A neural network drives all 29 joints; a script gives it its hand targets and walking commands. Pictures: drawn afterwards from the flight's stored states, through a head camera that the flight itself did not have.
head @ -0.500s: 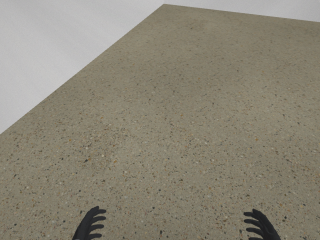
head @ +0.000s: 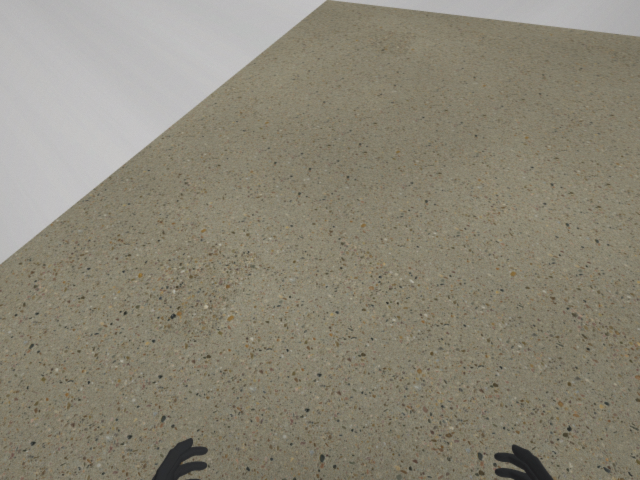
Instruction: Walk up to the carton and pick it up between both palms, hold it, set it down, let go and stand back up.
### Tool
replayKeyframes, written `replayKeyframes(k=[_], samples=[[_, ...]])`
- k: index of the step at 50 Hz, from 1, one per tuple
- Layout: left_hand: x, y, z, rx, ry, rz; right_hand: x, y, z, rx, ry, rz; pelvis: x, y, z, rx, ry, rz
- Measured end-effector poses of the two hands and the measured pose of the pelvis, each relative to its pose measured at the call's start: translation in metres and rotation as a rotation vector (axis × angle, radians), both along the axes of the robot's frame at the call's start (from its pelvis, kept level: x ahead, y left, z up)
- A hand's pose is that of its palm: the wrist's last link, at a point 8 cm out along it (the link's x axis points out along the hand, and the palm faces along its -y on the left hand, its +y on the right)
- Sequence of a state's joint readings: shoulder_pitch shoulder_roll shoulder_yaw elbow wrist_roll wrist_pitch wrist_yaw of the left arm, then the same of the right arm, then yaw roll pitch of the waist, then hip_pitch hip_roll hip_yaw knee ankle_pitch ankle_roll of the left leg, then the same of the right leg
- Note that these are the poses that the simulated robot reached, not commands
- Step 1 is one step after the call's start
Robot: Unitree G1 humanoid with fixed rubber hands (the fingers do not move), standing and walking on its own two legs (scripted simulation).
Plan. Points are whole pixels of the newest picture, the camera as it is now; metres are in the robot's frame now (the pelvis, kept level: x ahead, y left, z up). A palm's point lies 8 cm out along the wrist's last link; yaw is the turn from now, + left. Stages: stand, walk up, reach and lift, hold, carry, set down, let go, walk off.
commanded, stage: stand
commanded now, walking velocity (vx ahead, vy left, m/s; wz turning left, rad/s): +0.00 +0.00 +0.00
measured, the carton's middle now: out of the picture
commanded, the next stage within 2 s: walk up in 0.82 s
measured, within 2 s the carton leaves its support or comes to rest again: neither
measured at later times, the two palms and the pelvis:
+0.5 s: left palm out of the picture +0.10 +0.24 -0.10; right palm out of the picture +0.11 -0.24 -0.09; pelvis -0.01 +0.00 +0.00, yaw +1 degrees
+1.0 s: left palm out of the picture +0.08 +0.25 -0.10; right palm out of the picture +0.10 -0.24 -0.09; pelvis -0.01 +0.00 +0.01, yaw +1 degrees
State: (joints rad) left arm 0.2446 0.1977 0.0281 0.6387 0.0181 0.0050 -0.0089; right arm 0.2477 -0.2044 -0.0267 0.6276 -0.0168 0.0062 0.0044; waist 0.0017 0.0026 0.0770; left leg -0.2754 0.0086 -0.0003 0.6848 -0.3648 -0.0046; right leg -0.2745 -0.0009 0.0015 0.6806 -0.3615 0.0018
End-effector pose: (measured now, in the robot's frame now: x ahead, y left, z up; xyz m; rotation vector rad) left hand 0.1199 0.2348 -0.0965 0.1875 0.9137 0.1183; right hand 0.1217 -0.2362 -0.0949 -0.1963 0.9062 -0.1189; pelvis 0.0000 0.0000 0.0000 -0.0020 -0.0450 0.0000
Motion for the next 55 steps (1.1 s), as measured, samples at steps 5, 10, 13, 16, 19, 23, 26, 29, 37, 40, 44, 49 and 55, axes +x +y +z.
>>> replayKeyframes(k=[5,10,13,16,19,23,26,29,37,40,44,49,55], samples=[[0.002,0.001,0.003,0.004,-0.014,0.0,0.002,0.0,0.002,-0.001,-0.014,0.002,0.0,0.0,0.001,0.0,-0.004,0.001],[0.001,0.003,0.004,0.005,-0.02,0.006,0.002,-0.002,0.004,-0.005,-0.019,0.0,-0.001,0.0,0.001,0.001,-0.008,0.003],[-0.001,0.004,0.004,0.004,-0.016,0.009,0.0,-0.002,0.005,-0.009,-0.018,0.0,-0.002,0.0,0.002,0.0,-0.009,0.004],[-0.005,0.005,0.003,0.004,-0.008,0.011,-0.003,-0.003,0.005,-0.011,-0.013,-0.001,-0.003,0.0,0.002,-0.001,-0.009,0.006],[-0.008,0.006,0.003,0.004,-0.001,0.014,-0.006,-0.003,0.005,-0.012,-0.005,0.002,-0.004,0.001,0.003,-0.001,-0.009,0.008],[-0.014,0.007,0.001,0.004,0.011,0.019,-0.009,-0.003,0.004,-0.012,0.005,0.002,-0.005,0.001,0.003,-0.001,-0.009,0.009],[-0.019,0.008,0.001,0.006,0.024,0.021,-0.012,-0.003,0.003,-0.011,0.012,0.004,-0.007,0.001,0.003,-0.002,-0.008,0.012],[-0.024,0.008,0.0,0.007,0.034,0.024,-0.014,-0.002,0.002,-0.011,0.019,0.008,-0.008,0.001,0.004,-0.002,-0.008,0.014],[-0.033,0.01,-0.002,0.007,0.05,0.036,-0.02,-0.001,0.001,-0.01,0.032,0.012,-0.01,0.001,0.004,-0.003,-0.011,0.019],[-0.035,0.011,-0.002,0.007,0.053,0.039,-0.021,-0.002,0.001,-0.011,0.036,0.012,-0.011,0.001,0.004,-0.003,-0.011,0.021],[-0.038,0.011,-0.002,0.008,0.058,0.04,-0.023,-0.002,0.0,-0.012,0.041,0.015,-0.011,0.001,0.005,-0.003,-0.008,0.024],[-0.042,0.011,-0.003,0.008,0.068,0.045,-0.026,-0.003,0.001,-0.012,0.044,0.012,-0.013,0.001,0.006,-0.002,-0.008,0.022],[-0.047,0.019,-0.009,0.062,0.136,-0.049,-0.025,-0.02,-0.002,-0.039,-0.005,-0.041,-0.028,0.001,-0.003,0.008,-0.001,-0.077]])
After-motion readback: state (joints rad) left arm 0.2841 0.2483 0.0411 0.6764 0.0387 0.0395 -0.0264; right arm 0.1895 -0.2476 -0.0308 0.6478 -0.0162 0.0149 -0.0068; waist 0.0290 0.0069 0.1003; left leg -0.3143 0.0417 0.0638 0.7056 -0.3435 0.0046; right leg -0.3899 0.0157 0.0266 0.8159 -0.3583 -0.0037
